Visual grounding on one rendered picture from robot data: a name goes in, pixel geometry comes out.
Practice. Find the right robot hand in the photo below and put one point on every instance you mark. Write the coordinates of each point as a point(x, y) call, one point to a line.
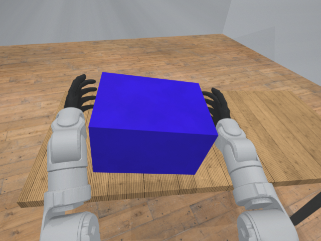
point(220, 109)

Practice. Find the robot left forearm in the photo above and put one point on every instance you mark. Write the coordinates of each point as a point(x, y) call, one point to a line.
point(68, 186)

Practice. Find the left robot upper arm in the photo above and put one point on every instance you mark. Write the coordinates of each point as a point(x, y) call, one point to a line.
point(82, 226)

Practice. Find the right robot upper arm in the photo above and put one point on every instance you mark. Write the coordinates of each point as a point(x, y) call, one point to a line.
point(265, 225)

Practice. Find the robot right forearm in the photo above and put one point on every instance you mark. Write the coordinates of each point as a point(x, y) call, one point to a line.
point(251, 188)

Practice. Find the table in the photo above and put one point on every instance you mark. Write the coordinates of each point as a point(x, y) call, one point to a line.
point(285, 131)

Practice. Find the carton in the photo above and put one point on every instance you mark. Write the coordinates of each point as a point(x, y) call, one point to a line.
point(149, 125)

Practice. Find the left robot hand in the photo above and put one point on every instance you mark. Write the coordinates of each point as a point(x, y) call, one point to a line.
point(74, 97)

